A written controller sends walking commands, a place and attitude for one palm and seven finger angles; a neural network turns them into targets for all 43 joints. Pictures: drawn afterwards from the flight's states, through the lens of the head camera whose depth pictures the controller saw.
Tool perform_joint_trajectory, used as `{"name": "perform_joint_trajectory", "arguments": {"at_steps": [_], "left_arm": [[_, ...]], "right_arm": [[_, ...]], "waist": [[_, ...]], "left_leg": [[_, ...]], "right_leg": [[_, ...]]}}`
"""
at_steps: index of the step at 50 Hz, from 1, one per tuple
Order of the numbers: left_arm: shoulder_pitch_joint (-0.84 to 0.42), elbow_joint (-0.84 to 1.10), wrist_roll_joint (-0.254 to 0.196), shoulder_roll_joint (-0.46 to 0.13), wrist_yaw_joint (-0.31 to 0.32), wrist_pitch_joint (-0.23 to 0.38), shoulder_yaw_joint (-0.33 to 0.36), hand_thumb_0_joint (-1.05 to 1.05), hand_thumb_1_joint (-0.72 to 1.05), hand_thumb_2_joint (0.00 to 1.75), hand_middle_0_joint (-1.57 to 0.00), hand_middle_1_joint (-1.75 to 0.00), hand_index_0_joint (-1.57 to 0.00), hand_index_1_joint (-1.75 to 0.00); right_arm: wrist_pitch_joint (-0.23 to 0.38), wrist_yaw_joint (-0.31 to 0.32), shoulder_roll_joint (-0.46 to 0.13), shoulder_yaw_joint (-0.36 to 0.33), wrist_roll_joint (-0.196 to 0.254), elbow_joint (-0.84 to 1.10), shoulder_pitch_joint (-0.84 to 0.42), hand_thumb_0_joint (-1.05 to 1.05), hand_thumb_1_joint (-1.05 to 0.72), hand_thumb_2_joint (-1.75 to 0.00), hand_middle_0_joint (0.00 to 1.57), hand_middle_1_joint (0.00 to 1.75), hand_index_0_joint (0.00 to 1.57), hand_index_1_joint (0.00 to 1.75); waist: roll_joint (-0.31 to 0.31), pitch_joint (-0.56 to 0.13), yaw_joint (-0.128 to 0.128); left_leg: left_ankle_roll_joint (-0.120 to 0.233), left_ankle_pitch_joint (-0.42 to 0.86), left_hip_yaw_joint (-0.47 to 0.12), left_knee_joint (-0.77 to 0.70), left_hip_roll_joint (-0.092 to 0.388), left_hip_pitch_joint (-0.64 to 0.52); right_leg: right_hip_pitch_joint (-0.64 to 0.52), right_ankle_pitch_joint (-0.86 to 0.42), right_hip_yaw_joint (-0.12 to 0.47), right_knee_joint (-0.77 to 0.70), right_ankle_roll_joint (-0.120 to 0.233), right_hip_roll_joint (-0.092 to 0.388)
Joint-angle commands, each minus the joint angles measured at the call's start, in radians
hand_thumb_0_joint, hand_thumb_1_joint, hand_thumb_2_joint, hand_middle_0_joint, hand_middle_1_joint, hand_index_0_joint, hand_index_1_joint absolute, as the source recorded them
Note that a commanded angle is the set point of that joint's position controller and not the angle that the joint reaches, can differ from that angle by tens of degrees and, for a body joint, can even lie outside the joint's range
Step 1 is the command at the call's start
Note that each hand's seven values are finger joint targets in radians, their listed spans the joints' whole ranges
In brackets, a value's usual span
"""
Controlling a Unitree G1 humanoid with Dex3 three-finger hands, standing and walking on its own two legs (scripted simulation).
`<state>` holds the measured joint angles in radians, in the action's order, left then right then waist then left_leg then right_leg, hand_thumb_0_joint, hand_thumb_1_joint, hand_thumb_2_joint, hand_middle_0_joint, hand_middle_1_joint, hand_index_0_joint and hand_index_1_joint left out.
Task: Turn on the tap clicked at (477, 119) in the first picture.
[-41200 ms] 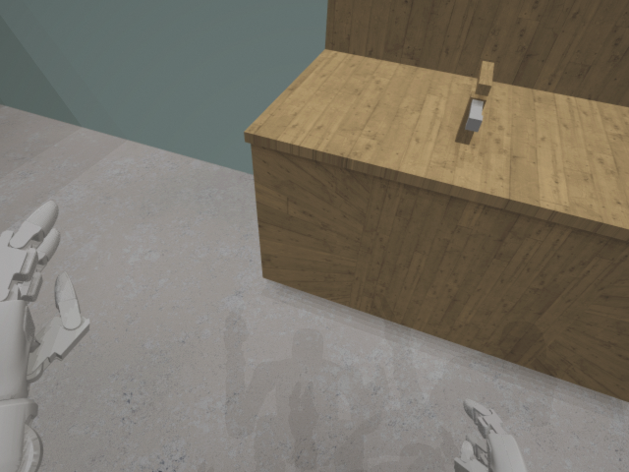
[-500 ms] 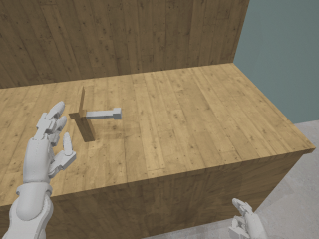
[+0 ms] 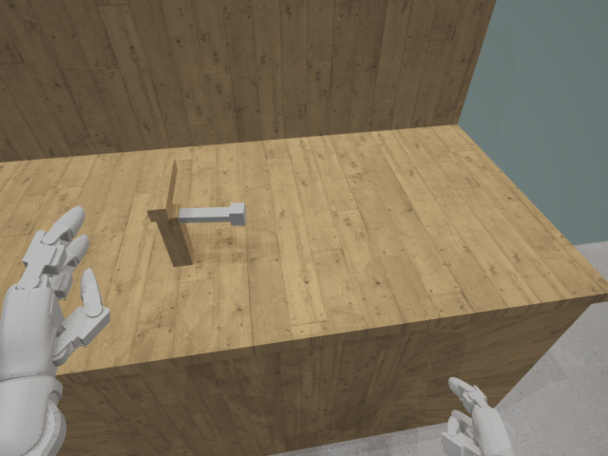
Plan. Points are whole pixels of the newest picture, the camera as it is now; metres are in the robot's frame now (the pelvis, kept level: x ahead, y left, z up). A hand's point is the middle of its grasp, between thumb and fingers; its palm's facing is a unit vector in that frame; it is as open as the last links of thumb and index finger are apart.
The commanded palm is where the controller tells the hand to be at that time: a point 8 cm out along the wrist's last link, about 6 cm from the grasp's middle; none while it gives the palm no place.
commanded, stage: draw the hand back beside the body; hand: left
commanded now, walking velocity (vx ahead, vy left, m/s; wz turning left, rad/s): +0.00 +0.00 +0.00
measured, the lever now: (237, 214) +0.47 +0.18 +0.06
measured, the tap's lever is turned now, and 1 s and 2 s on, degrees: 83 83 83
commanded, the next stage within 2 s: step back with the hand held close in 0.10 s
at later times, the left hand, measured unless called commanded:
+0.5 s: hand (109, 325) +0.19 +0.23 +0.15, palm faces +0.31 -0.87 -0.38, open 7.4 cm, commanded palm +0.14 +0.28 +0.17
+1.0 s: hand (54, 377) +0.13 +0.25 +0.15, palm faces +0.40 -0.82 -0.40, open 7.4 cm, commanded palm +0.08 +0.30 +0.17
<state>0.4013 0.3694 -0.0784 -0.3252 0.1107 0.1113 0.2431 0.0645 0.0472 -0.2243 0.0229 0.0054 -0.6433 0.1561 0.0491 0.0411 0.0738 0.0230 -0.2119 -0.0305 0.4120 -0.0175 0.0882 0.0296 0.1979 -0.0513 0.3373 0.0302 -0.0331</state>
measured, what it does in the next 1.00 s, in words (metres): shifts its weight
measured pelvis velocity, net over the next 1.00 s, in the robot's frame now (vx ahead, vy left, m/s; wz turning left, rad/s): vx -0.07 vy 0.01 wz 0.02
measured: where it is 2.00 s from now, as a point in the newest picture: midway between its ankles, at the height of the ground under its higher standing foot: outside the picture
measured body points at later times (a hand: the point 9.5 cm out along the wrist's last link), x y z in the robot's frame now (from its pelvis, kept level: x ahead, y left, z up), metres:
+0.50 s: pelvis -0.02 +0.01 +0.00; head -0.01 +0.00 +0.45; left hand +0.17 +0.28 +0.17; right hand +0.17 -0.23 -0.08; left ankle +0.02 +0.10 -0.74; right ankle +0.00 -0.10 -0.74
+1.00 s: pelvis -0.07 +0.01 -0.02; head -0.05 +0.02 +0.43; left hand +0.11 +0.30 +0.17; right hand +0.10 -0.21 -0.10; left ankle +0.01 +0.10 -0.74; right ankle +0.00 -0.10 -0.74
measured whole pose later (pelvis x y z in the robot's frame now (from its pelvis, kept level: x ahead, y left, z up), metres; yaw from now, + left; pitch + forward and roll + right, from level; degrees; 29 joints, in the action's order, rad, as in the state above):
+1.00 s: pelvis -0.07 +0.01 -0.02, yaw +1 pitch +0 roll -1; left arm 0.48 0.54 -0.03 -0.37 0.15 0.18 0.33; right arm 0.05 0.07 -0.20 0.02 0.01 -0.57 0.20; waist 0.00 0.04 0.01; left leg 0.04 -0.32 -0.02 0.66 -0.04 0.46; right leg 0.39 0.18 -0.02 0.56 0.02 -0.04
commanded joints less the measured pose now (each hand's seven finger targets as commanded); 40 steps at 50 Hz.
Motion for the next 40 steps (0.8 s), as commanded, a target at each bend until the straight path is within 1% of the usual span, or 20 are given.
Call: {"name": "perform_joint_trajectory", "arguments": {"at_steps": [1,2,6,10,11,12,13,14,18,20,21,24,25,26,30,31,34,35,39,40], "left_arm": [[-0.148,0.232,0.008,-0.169,0.017,0.070,0.089,0.00,0.90,0.90,-0.20,-0.30,-0.20,-0.30],[-0.132,0.233,0.005,-0.177,0.019,0.069,0.100,0.00,0.90,0.90,-0.20,-0.30,-0.20,-0.30],[-0.131,0.270,0.010,-0.180,0.021,0.072,0.101,0.00,0.90,0.90,-0.20,-0.30,-0.20,-0.30],[-0.102,0.240,0.005,-0.177,0.017,0.064,0.107,0.00,0.90,0.90,-0.20,-0.30,-0.20,-0.30],[-0.140,0.279,0.004,-0.195,0.019,0.070,0.122,0.00,0.90,0.90,-0.20,-0.30,-0.20,-0.30],[-0.287,0.369,-0.011,-0.345,0.030,0.109,0.278,0.00,0.90,0.90,-0.20,-0.30,-0.20,-0.30],[-0.169,0.253,-0.009,-0.248,0.020,0.114,0.212,0.00,0.90,0.90,-0.20,-0.30,-0.20,-0.30],[-0.104,0.218,-0.005,-0.211,0.012,0.106,0.181,0.00,0.90,0.90,-0.20,-0.30,-0.20,-0.30],[0.018,0.217,-0.003,-0.155,-0.004,0.098,0.136,0.00,0.90,0.90,-0.20,-0.30,-0.20,-0.30],[0.054,0.256,-0.005,-0.164,-0.001,0.095,0.141,0.00,0.90,0.90,-0.20,-0.30,-0.20,-0.30],[0.071,0.271,-0.003,-0.171,0.001,0.096,0.147,0.00,0.90,0.90,-0.20,-0.30,-0.20,-0.30],[0.059,0.338,0.002,-0.218,0.014,0.099,0.184,0.00,0.90,0.90,-0.20,-0.30,-0.20,-0.30],[0.035,0.381,0.005,-0.269,0.023,0.106,0.222,0.00,0.90,0.90,-0.20,-0.30,-0.20,-0.30],[0.039,0.377,0.006,-0.244,0.026,0.109,0.206,0.00,0.90,0.90,-0.20,-0.30,-0.20,-0.30],[0.041,0.409,0.014,-0.275,0.043,0.124,0.239,0.00,0.90,0.90,-0.20,-0.30,-0.20,-0.30],[0.051,0.397,0.014,-0.241,0.042,0.125,0.214,0.00,0.90,0.90,-0.20,-0.30,-0.20,-0.30],[0.059,0.389,0.021,-0.224,0.049,0.131,0.204,0.00,0.90,0.90,-0.20,-0.30,-0.20,-0.30],[0.067,0.387,0.023,-0.228,0.051,0.130,0.208,0.00,0.90,0.90,-0.20,-0.30,-0.20,-0.30],[0.056,0.371,0.046,-0.198,0.053,0.136,0.198,0.00,0.90,0.90,-0.20,-0.30,-0.20,-0.30],[0.054,0.369,0.050,-0.218,0.057,0.134,0.215,0.00,0.90,0.90,-0.20,-0.30,-0.20,-0.30]], "right_arm": [[0.063,0.014,-0.110,-0.038,-0.002,0.164,-0.159,0.00,-0.90,-0.90,0.20,0.30,0.20,0.30],[0.066,0.014,-0.109,-0.036,-0.003,0.165,-0.156,0.00,-0.90,-0.90,0.20,0.30,0.20,0.30],[0.068,0.010,-0.104,-0.033,-0.003,0.163,-0.159,0.00,-0.90,-0.90,0.20,0.30,0.20,0.30],[0.066,0.008,-0.106,-0.032,-0.001,0.162,-0.160,0.00,-0.90,-0.90,0.20,0.30,0.20,0.30],[0.066,0.009,-0.105,-0.033,-0.001,0.167,-0.163,0.00,-0.90,-0.90,0.20,0.30,0.20,0.30],[0.052,0.018,-0.108,-0.024,0.014,0.227,-0.159,0.00,-0.90,-0.90,0.20,0.30,0.20,0.30],[0.042,0.024,-0.093,-0.018,0.005,0.189,-0.147,0.00,-0.90,-0.90,0.20,0.30,0.20,0.30],[0.033,0.021,-0.096,-0.023,0.004,0.196,-0.143,0.00,-0.90,-0.90,0.20,0.30,0.20,0.30],[0.007,0.021,-0.115,-0.041,0.007,0.231,-0.113,0.00,-0.90,-0.90,0.20,0.30,0.20,0.30],[0.002,0.024,-0.118,-0.042,0.008,0.245,-0.117,0.00,-0.90,-0.90,0.20,0.30,0.20,0.30],[-0.003,0.026,-0.119,-0.043,0.007,0.250,-0.110,0.00,-0.90,-0.90,0.20,0.30,0.20,0.30],[-0.010,0.031,-0.122,-0.053,0.011,0.268,-0.108,0.00,-0.90,-0.90,0.20,0.30,0.20,0.30],[-0.009,0.035,-0.126,-0.053,0.009,0.266,-0.118,0.00,-0.90,-0.90,0.20,0.30,0.20,0.30],[-0.008,0.038,-0.118,-0.052,0.009,0.267,-0.114,0.00,-0.90,-0.90,0.20,0.30,0.20,0.30],[0.006,0.042,-0.127,-0.061,0.009,0.263,-0.103,0.00,-0.90,-0.90,0.20,0.30,0.20,0.30],[0.008,0.042,-0.123,-0.060,0.008,0.262,-0.095,0.00,-0.90,-0.90,0.20,0.30,0.20,0.30],[0.024,0.040,-0.135,-0.065,0.010,0.261,-0.077,0.00,-0.90,-0.90,0.20,0.30,0.20,0.30],[0.029,0.042,-0.140,-0.064,0.008,0.257,-0.082,0.00,-0.90,-0.90,0.20,0.30,0.20,0.30],[0.043,0.044,-0.145,-0.065,0.007,0.259,-0.069,0.00,-0.90,-0.90,0.20,0.30,0.20,0.30],[0.045,0.045,-0.146,-0.065,0.006,0.255,-0.072,0.00,-0.90,-0.90,0.20,0.30,0.20,0.30]], "waist": [[0.019,-0.092,-0.014],[-0.003,-0.091,-0.010],[0.068,-0.096,-0.008],[0.028,-0.048,-0.011],[0.035,-0.061,-0.009],[0.030,0.010,-0.027],[-0.022,-0.004,-0.034],[-0.057,-0.014,-0.037],[-0.009,-0.168,-0.035],[0.012,-0.209,-0.033],[-0.010,-0.223,-0.031],[-0.055,-0.215,-0.034],[-0.025,-0.216,-0.033],[-0.025,-0.205,-0.035],[0.015,-0.163,-0.044],[0.023,-0.153,-0.048],[0.046,-0.125,-0.055],[0.082,-0.122,-0.057],[0.102,-0.118,-0.055],[0.107,-0.122,-0.055]], "left_leg": [[0.008,0.099,-0.045,-0.068,0.038,-0.027],[0.007,0.106,-0.048,-0.069,0.038,-0.020],[0.000,0.105,-0.049,-0.074,0.038,-0.017],[-0.001,0.102,-0.054,-0.079,0.043,0.006],[0.001,0.095,-0.050,-0.076,0.042,0.002],[0.021,0.039,-0.079,-0.042,0.063,0.072],[0.022,0.063,-0.093,-0.020,0.063,0.073],[0.021,0.107,-0.095,-0.004,0.069,0.061],[0.023,0.296,-0.080,0.024,0.097,0.019],[0.023,0.341,-0.085,0.021,0.106,0.016],[0.024,0.339,-0.087,0.022,0.110,0.025],[0.019,0.256,-0.099,0.033,0.111,0.080],[0.022,0.229,-0.106,0.025,0.111,0.095],[0.024,0.184,-0.111,0.025,0.110,0.120],[0.027,-0.032,-0.142,0.016,0.108,0.204],[0.030,-0.081,-0.148,0.008,0.111,0.222],[0.035,-0.229,-0.171,-0.005,0.115,0.286],[0.037,-0.266,-0.186,-0.040,0.124,0.293],[0.069,-0.426,-0.250,-0.145,0.173,0.457],[0.073,-0.442,-0.271,-0.174,0.183,0.475]], "right_leg": [[0.051,-0.062,0.051,-0.069,0.016,0.043],[0.042,-0.069,0.048,-0.066,0.015,0.043],[0.033,-0.070,0.049,-0.063,0.020,0.042],[0.048,-0.065,0.045,-0.068,0.020,0.040],[0.043,-0.061,0.048,-0.069,0.020,0.041],[0.147,-0.124,0.155,-0.101,0.006,0.092],[0.155,-0.174,0.142,-0.089,0.005,0.118],[0.169,-0.221,0.145,-0.078,0.002,0.129],[0.135,-0.323,0.121,0.001,-0.013,0.135],[0.137,-0.307,0.112,0.027,-0.016,0.131],[0.138,-0.286,0.105,0.034,-0.019,0.125],[0.166,-0.239,0.124,0.036,-0.013,0.134],[0.172,-0.218,0.129,0.045,-0.008,0.136],[0.180,-0.183,0.127,0.048,-0.008,0.132],[0.229,-0.051,0.149,0.047,0.005,0.132],[0.240,-0.014,0.141,0.052,0.002,0.123],[0.267,0.093,0.139,0.056,0.001,0.112],[0.271,0.128,0.131,0.069,-0.003,0.098],[0.145,0.099,0.094,0.198,-0.032,0.034],[0.123,0.092,0.088,0.231,-0.034,0.021]]}}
